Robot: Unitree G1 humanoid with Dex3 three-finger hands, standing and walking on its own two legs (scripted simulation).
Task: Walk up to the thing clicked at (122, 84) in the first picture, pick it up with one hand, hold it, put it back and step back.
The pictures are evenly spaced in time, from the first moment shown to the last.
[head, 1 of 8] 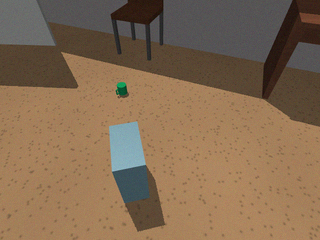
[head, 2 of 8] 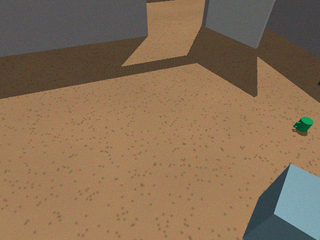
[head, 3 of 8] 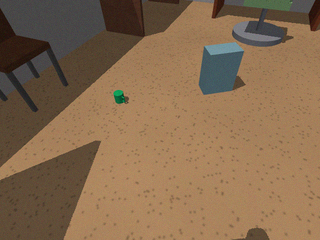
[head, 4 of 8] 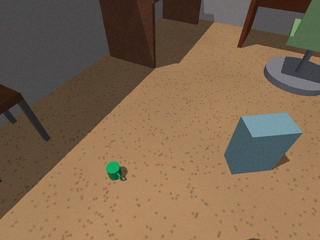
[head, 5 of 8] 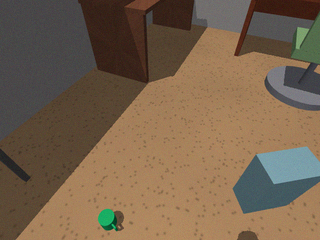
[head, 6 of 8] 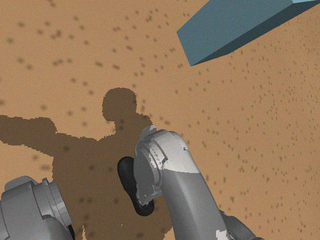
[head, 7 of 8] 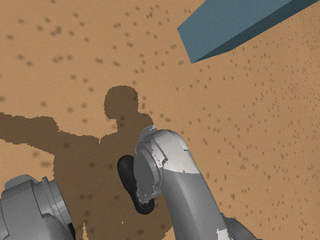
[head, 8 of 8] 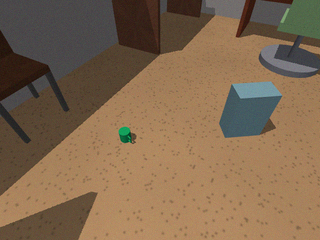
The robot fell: no
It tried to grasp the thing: yes
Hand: left
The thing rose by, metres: 0.64
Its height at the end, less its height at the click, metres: +0.00
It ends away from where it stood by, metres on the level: 0.02
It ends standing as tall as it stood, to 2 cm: yes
